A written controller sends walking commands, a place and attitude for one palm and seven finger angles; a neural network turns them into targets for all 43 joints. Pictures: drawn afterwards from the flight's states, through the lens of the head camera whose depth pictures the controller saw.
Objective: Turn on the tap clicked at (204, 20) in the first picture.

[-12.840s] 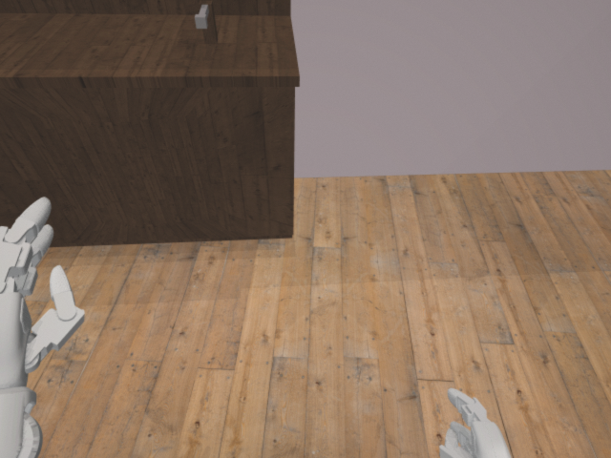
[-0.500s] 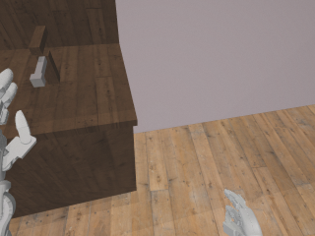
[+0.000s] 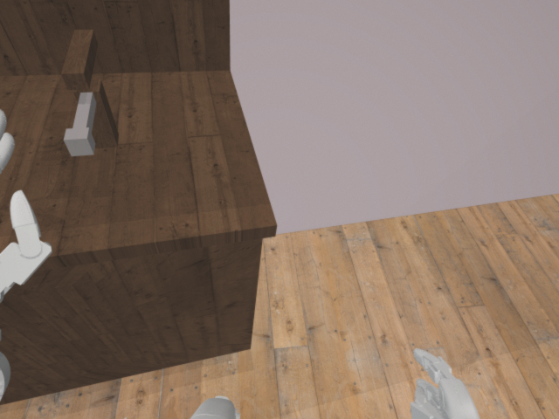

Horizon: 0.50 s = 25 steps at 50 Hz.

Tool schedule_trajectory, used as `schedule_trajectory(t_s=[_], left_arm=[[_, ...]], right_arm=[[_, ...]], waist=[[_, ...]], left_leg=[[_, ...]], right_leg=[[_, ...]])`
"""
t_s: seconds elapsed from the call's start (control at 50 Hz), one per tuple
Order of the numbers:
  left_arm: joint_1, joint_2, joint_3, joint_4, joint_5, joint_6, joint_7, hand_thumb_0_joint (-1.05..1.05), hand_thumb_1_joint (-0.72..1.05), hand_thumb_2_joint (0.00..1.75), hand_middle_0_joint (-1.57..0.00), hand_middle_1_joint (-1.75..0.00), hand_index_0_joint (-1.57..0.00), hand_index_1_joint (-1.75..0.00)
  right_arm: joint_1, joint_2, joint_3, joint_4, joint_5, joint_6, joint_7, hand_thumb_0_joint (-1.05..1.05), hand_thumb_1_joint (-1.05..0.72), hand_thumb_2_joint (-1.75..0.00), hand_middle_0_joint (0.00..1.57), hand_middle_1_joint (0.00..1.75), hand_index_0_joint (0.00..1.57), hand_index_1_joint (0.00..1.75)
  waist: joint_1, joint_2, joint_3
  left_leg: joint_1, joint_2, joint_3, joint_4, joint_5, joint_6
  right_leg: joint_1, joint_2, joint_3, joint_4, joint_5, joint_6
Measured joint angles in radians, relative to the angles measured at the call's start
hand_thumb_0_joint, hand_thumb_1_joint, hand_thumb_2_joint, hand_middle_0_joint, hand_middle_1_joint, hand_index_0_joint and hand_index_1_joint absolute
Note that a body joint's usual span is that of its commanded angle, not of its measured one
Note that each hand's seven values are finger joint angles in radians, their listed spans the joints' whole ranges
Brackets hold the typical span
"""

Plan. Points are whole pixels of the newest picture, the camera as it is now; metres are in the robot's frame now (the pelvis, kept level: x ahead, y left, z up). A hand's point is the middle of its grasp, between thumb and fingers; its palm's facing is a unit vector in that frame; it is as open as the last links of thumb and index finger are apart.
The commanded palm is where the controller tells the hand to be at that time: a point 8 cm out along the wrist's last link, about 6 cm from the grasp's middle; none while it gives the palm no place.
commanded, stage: shuffle to correct the standing spot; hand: left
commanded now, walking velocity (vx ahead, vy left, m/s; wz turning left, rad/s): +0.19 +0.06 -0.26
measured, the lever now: (80, 141) +0.40 +0.33 +0.15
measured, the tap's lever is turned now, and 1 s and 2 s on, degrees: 0 0 0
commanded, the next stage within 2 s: come to a stop and stand still in 0.28 s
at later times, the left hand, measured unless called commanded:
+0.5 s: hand (47, 191) +0.29 +0.30 +0.18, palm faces +0.44 -0.81 -0.39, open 7.4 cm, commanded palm +0.23 +0.32 +0.21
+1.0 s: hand (63, 184) +0.31 +0.30 +0.17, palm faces +0.43 -0.85 -0.31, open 7.4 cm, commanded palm +0.26 +0.32 +0.21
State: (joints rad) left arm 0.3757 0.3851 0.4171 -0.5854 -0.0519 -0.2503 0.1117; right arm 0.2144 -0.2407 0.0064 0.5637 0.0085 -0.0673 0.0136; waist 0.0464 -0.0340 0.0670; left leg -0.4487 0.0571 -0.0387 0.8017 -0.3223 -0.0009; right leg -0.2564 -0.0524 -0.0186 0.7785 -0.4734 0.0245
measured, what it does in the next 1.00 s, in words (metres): steps on the spot: right foot, then left foot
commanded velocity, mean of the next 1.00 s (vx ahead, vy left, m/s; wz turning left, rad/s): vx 0.02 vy -0.03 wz -0.01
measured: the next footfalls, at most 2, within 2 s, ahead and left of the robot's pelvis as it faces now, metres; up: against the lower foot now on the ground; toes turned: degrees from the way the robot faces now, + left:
right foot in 0.24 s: +0.07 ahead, -0.08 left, +0.00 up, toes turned -6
left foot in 0.52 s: +0.11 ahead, +0.13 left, +0.00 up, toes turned -1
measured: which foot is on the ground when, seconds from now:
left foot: down 0.00-0.24, up 0.26-0.50, down 0.52-1.00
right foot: up 0.00-0.22, down 0.24-0.54, up 0.56-0.70, down 0.72-1.00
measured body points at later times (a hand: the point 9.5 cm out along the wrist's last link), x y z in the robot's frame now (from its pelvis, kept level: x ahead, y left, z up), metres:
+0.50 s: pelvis +0.06 +0.05 +0.03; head +0.08 +0.05 +0.48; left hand +0.26 +0.34 +0.20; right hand +0.20 -0.22 -0.06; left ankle +0.13 +0.18 -0.69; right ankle +0.03 -0.07 -0.70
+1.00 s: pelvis +0.08 +0.05 +0.04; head +0.08 +0.05 +0.49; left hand +0.28 +0.34 +0.19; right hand +0.24 -0.18 -0.06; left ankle +0.10 +0.17 -0.70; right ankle +0.10 -0.04 -0.70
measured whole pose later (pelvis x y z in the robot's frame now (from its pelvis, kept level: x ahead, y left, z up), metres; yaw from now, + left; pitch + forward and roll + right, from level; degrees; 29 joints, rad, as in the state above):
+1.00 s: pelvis +0.08 +0.05 +0.04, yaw -3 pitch -1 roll +0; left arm 0.39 0.29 0.31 -0.36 -0.04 -0.07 0.15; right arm 0.24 -0.21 0.04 0.64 0.01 -0.08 -0.05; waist 0.06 0.00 0.00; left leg -0.24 0.02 0.03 0.49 -0.24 0.00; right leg -0.23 0.03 -0.06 0.47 -0.23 -0.04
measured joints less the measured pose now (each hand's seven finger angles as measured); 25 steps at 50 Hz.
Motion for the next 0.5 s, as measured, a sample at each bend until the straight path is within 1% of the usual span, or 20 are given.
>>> schedule_trajectory(t_s=[0.02,0.04,0.06,0.1,0.12,0.14,0.16,0.2,0.22,0.24,0.26,0.28,0.32,0.36,0.38,0.4,0.44,0.46,0.5], left_arm=[[-0.024,-0.008,-0.002,0.026,0.004,0.009,0.002,0.01,0.89,0.89,-0.21,-0.30,-0.21,-0.30],[-0.050,-0.012,-0.003,0.061,0.010,0.013,0.004,0.01,0.89,0.89,-0.20,-0.30,-0.20,-0.30],[-0.069,-0.011,0.000,0.099,0.014,0.016,0.005,0.01,0.89,0.90,-0.20,-0.30,-0.20,-0.30],[-0.091,0.000,0.008,0.150,0.019,0.032,0.002,0.01,0.89,0.90,-0.20,-0.30,-0.20,-0.30],[-0.093,0.004,0.010,0.160,0.021,0.038,-0.001,0.01,0.89,0.90,-0.20,-0.30,-0.20,-0.30],[-0.089,0.005,0.009,0.160,0.022,0.041,-0.003,0.01,0.89,0.90,-0.20,-0.30,-0.20,-0.30],[-0.077,0.003,0.004,0.150,0.023,0.042,-0.005,0.01,0.89,0.90,-0.20,-0.30,-0.20,-0.30],[-0.033,0.002,-0.007,0.115,0.024,0.037,-0.008,0.01,0.89,0.90,-0.20,-0.30,-0.20,-0.30],[-0.004,0.011,-0.010,0.095,0.026,0.032,-0.009,0.01,0.89,0.89,-0.20,-0.30,-0.20,-0.30],[0.024,0.028,-0.008,0.073,0.030,0.026,-0.010,0.01,0.89,0.89,-0.20,-0.30,-0.20,-0.30],[0.042,0.035,-0.008,0.060,0.033,0.021,-0.013,0.01,0.89,0.89,-0.20,-0.30,-0.20,-0.30],[0.055,0.033,-0.012,0.057,0.032,0.018,-0.017,0.01,0.89,0.89,-0.21,-0.30,-0.21,-0.30],[0.069,0.026,-0.017,0.073,0.029,0.022,-0.021,0.01,0.89,0.89,-0.21,-0.30,-0.21,-0.30],[0.082,0.017,-0.012,0.111,0.028,0.029,-0.014,0.01,0.88,0.89,-0.21,-0.30,-0.21,-0.30],[0.088,0.011,-0.006,0.132,0.028,0.033,-0.008,0.01,0.88,0.89,-0.21,-0.30,-0.21,-0.30],[0.090,0.005,-0.001,0.153,0.028,0.038,0.000,0.01,0.88,0.89,-0.21,-0.30,-0.21,-0.30],[0.080,-0.013,-0.003,0.186,0.030,0.051,0.015,0.01,0.89,0.89,-0.21,-0.30,-0.21,-0.30],[0.069,-0.025,-0.012,0.194,0.031,0.058,0.022,0.01,0.89,0.89,-0.21,-0.30,-0.21,-0.30],[0.047,-0.054,-0.040,0.182,0.029,0.074,0.032,0.01,0.89,0.89,-0.21,-0.30,-0.21,-0.30]], right_arm=[[-0.011,0.006,-0.009,0.006,-0.001,-0.003,-0.009,0.01,-0.91,-0.90,0.20,0.30,0.20,0.30],[-0.024,0.020,-0.016,0.015,-0.001,-0.006,-0.016,0.01,-0.91,-0.90,0.20,0.30,0.20,0.30],[-0.033,0.041,-0.015,0.024,-0.002,-0.010,-0.021,0.01,-0.91,-0.90,0.20,0.30,0.20,0.30],[-0.035,0.082,0.002,0.031,-0.004,-0.019,-0.021,0.01,-0.91,-0.90,0.20,0.30,0.20,0.30],[-0.029,0.099,0.014,0.030,-0.004,-0.024,-0.017,0.01,-0.91,-0.90,0.20,0.30,0.20,0.30],[-0.021,0.110,0.026,0.027,-0.004,-0.029,-0.013,0.01,-0.91,-0.90,0.20,0.30,0.20,0.30],[-0.011,0.117,0.037,0.024,-0.004,-0.036,-0.008,0.01,-0.91,-0.90,0.20,0.30,0.20,0.30],[0.015,0.117,0.054,0.014,-0.005,-0.044,-0.002,0.01,-0.91,-0.90,0.20,0.30,0.20,0.30],[0.030,0.114,0.060,0.007,-0.005,-0.045,0.000,0.01,-0.91,-0.90,0.20,0.30,0.20,0.30],[0.044,0.111,0.061,-0.001,-0.007,-0.042,0.000,0.01,-0.91,-0.89,0.20,0.30,0.20,0.30],[0.045,0.102,0.058,0.004,-0.008,-0.035,-0.001,0.01,-0.90,-0.89,0.20,0.30,0.20,0.30],[0.041,0.090,0.053,0.021,-0.009,-0.024,-0.004,0.01,-0.90,-0.89,0.20,0.30,0.20,0.30],[0.041,0.065,0.042,0.063,-0.009,-0.008,-0.010,0.01,-0.90,-0.89,0.20,0.30,0.20,0.30],[0.053,0.042,0.030,0.086,-0.006,-0.003,-0.019,0.01,-0.91,-0.89,0.20,0.30,0.20,0.30],[0.057,0.031,0.025,0.091,-0.005,-0.003,-0.025,0.01,-0.91,-0.89,0.20,0.30,0.20,0.30],[0.060,0.020,0.019,0.092,-0.005,-0.005,-0.031,0.01,-0.91,-0.89,0.20,0.30,0.20,0.30],[0.060,0.000,0.004,0.089,-0.006,-0.016,-0.042,0.01,-0.91,-0.90,0.20,0.30,0.20,0.30],[0.059,-0.011,-0.003,0.086,-0.008,-0.025,-0.047,0.01,-0.91,-0.90,0.20,0.30,0.20,0.30],[0.050,-0.036,-0.018,0.075,-0.010,-0.045,-0.056,0.01,-0.91,-0.90,0.20,0.30,0.20,0.30]], waist=[[0.002,0.001,0.012],[0.004,-0.001,0.023],[-0.001,-0.006,0.029],[-0.020,-0.019,0.027],[-0.030,-0.022,0.024],[-0.037,-0.021,0.021],[-0.043,-0.016,0.015],[-0.050,0.004,-0.002],[-0.053,0.012,-0.016],[-0.054,0.011,-0.034],[-0.050,0.018,-0.039],[-0.050,0.030,-0.036],[-0.044,0.038,-0.043],[-0.033,0.032,-0.057],[-0.028,0.025,-0.063],[-0.024,0.018,-0.065],[-0.018,0.008,-0.056],[-0.016,0.006,-0.047],[-0.012,0.019,-0.029]], left_leg=[[0.000,-0.008,0.021,0.031,-0.010,0.001],[0.007,-0.015,0.041,0.049,-0.023,0.006],[0.020,-0.022,0.057,0.043,-0.027,0.012],[0.046,-0.037,0.076,-0.007,-0.005,0.023],[0.057,-0.042,0.080,-0.040,0.013,0.026],[0.067,-0.044,0.083,-0.071,0.029,0.030],[0.075,-0.044,0.084,-0.099,0.042,0.031],[0.082,-0.038,0.088,-0.134,0.052,0.033],[0.073,-0.037,0.091,-0.128,0.036,0.033],[0.049,-0.042,0.098,-0.093,-0.019,0.033],[0.017,-0.045,0.092,-0.013,-0.073,0.027],[-0.017,-0.047,0.077,0.091,-0.089,0.016],[-0.073,-0.049,0.066,0.255,-0.079,-0.004],[-0.101,-0.040,0.074,0.311,-0.052,-0.014],[-0.103,-0.032,0.081,0.294,-0.044,-0.015],[-0.097,-0.022,0.088,0.247,-0.034,-0.014],[-0.051,-0.006,0.104,0.084,-0.005,-0.005],[-0.015,-0.002,0.110,-0.014,0.032,-0.001],[0.072,0.002,0.113,-0.197,0.156,0.008]], right_leg=[[-0.032,0.002,0.032,0.103,-0.046,-0.013],[-0.069,0.017,0.061,0.211,-0.068,-0.022],[-0.105,0.031,0.073,0.301,-0.070,-0.028],[-0.165,0.052,0.059,0.399,-0.057,-0.030],[-0.184,0.058,0.041,0.402,-0.049,-0.031],[-0.192,0.062,0.020,0.369,-0.038,-0.031],[-0.187,0.064,-0.002,0.306,-0.025,-0.033],[-0.142,0.068,-0.044,0.122,0.009,-0.038],[-0.103,0.069,-0.056,0.017,0.012,-0.044],[-0.075,0.065,-0.046,-0.081,0.013,-0.063],[-0.080,0.064,-0.047,-0.099,0.087,-0.077],[-0.078,0.065,-0.053,-0.099,0.121,-0.083],[-0.050,0.061,-0.060,-0.138,0.141,-0.082],[-0.017,0.049,-0.053,-0.198,0.157,-0.072],[-0.004,0.041,-0.046,-0.224,0.165,-0.066],[0.007,0.033,-0.040,-0.244,0.171,-0.060],[0.029,0.018,-0.032,-0.262,0.171,-0.046],[0.041,0.012,-0.032,-0.259,0.163,-0.037],[0.053,0.011,-0.035,-0.216,0.128,-0.019]])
